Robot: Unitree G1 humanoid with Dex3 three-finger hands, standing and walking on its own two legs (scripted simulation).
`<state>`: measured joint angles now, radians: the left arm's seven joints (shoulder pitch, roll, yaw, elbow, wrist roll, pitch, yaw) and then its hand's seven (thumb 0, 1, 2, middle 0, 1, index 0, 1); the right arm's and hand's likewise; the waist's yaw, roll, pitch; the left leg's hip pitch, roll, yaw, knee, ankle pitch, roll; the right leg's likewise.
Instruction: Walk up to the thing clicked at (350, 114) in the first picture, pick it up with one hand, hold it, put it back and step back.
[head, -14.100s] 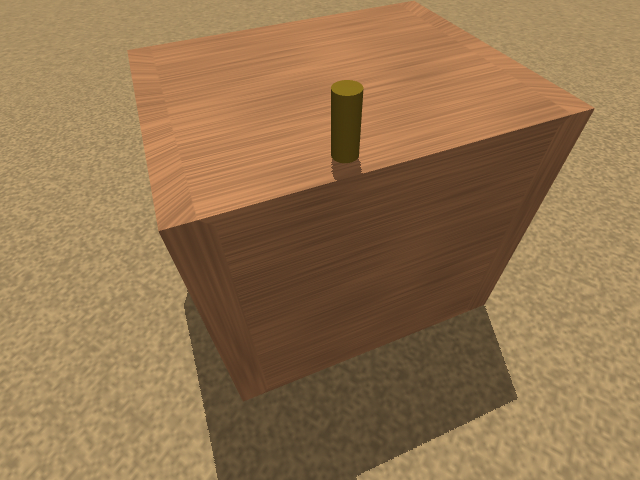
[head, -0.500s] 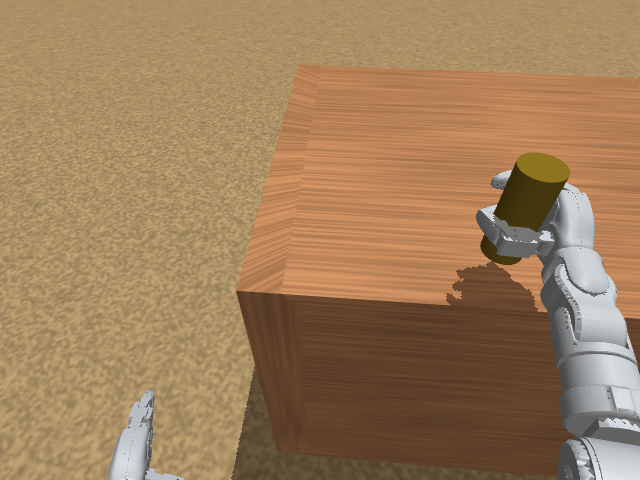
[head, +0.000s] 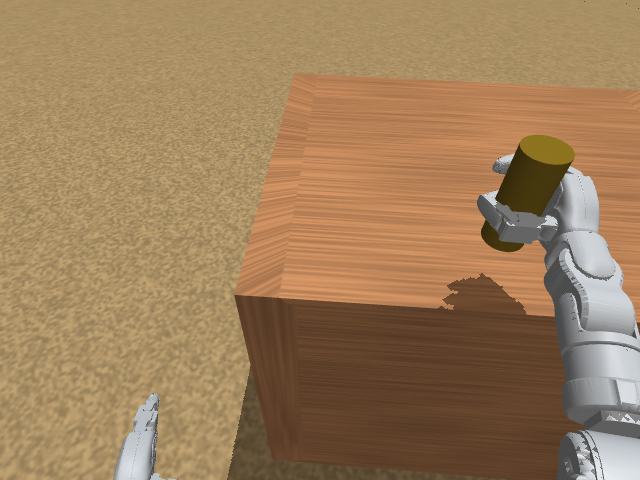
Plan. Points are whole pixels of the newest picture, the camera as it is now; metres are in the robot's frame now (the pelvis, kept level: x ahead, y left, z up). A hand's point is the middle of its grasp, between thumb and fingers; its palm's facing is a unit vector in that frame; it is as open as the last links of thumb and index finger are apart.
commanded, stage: lift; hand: right
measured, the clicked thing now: (522, 197) +0.40 -0.19 +0.19
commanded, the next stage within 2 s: hold in 1.00 s
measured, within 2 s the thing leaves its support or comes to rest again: neither
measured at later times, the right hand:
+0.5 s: hand (553, 173) +0.36 -0.18 +0.25, palm faces +0.13 +0.99 -0.04, open 7.4 cm
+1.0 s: hand (577, 166) +0.33 -0.18 +0.28, palm faces +0.13 +0.99 -0.04, open 7.4 cm
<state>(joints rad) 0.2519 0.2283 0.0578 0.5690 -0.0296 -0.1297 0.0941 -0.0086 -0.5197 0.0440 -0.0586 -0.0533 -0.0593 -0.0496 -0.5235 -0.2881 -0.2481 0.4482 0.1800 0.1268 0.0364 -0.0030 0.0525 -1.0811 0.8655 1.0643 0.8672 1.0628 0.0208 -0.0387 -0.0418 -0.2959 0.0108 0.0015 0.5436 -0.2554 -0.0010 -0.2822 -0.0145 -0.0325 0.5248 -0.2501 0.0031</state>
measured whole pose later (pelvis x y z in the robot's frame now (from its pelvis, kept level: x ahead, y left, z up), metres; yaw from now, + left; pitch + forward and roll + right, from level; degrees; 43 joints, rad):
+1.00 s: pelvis -0.01 +0.00 +0.00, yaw -2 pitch -3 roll +0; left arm 0.24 0.26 0.07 0.64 -0.05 -0.19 0.06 -0.01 -0.53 0.05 -0.05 -0.04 -0.04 -0.04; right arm -0.53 -0.33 -0.30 -0.03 0.24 0.69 0.06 0.00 0.06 -1.10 0.87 1.07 0.87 1.07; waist -0.02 -0.09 -0.07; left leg -0.22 0.02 0.03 0.53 -0.25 0.00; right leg -0.22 0.00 0.00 0.51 -0.23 0.00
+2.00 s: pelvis -0.01 +0.00 +0.00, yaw -2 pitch -4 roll +0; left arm 0.23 0.26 0.04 0.68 -0.05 -0.23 0.05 -0.01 -0.54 0.05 -0.05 -0.04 -0.05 -0.05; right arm -0.59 -0.34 -0.32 -0.11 0.27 0.86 0.06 0.00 0.07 -1.10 0.87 1.08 0.87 1.07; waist -0.02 -0.10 -0.09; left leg -0.22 0.03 0.04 0.55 -0.26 0.00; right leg -0.23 0.00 0.00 0.53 -0.24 0.00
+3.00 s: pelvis -0.01 +0.00 +0.00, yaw -2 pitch -4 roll +0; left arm 0.23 0.27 0.03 0.66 -0.06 -0.23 0.06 -0.01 -0.54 0.05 -0.06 -0.05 -0.05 -0.05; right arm -0.58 -0.33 -0.32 -0.15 0.27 0.87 0.05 0.00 0.08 -1.12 0.87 1.08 0.87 1.08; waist -0.03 -0.10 -0.09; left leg -0.22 0.02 0.04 0.55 -0.27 0.00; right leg -0.22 0.00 0.01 0.53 -0.25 0.01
